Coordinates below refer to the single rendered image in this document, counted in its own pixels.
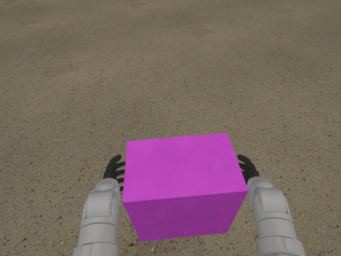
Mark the right robot forearm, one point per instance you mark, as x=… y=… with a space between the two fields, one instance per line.
x=275 y=227

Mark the carton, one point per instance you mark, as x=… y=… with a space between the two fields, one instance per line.
x=182 y=186

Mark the left robot forearm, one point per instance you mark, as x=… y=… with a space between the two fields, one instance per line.
x=100 y=220

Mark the robot right hand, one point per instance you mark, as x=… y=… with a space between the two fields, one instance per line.
x=248 y=167

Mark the robot left hand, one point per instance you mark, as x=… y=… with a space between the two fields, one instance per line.
x=111 y=170

